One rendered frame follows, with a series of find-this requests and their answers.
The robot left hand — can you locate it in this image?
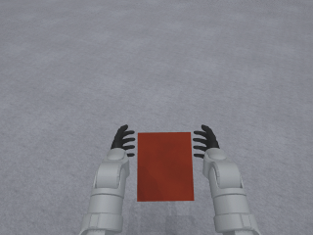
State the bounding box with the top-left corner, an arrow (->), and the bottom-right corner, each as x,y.
111,124 -> 136,157

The robot right hand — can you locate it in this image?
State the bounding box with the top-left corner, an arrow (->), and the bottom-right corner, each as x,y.
193,124 -> 220,159

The left robot forearm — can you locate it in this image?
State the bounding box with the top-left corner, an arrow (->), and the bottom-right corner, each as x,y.
78,148 -> 130,235

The carton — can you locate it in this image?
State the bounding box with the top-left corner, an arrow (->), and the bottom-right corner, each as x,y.
137,132 -> 195,202

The right robot forearm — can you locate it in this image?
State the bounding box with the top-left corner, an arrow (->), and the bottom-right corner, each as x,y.
202,148 -> 261,235

